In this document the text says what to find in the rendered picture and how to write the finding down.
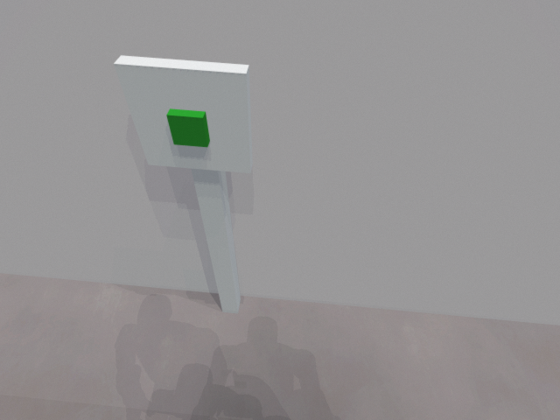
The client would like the button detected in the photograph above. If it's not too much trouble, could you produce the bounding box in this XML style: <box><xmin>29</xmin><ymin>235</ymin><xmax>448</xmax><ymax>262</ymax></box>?
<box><xmin>167</xmin><ymin>108</ymin><xmax>210</xmax><ymax>147</ymax></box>

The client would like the panel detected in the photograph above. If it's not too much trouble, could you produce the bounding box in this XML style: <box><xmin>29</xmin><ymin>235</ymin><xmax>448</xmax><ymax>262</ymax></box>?
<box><xmin>114</xmin><ymin>55</ymin><xmax>253</xmax><ymax>313</ymax></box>

